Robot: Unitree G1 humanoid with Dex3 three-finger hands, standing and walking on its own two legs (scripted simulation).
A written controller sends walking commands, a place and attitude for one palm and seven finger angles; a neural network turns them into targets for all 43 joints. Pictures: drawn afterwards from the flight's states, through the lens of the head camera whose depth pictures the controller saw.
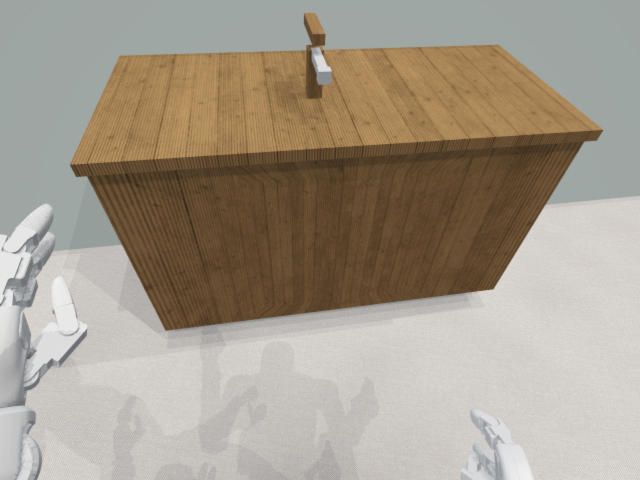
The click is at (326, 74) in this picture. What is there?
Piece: tap's lever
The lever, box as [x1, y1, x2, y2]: [317, 67, 331, 84]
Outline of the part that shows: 317,67 318,84 330,83 330,68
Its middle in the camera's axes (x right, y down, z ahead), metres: +0.01 -0.35 +0.83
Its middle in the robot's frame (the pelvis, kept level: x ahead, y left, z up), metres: +0.86 +0.05 +0.11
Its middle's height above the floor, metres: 0.89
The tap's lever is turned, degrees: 0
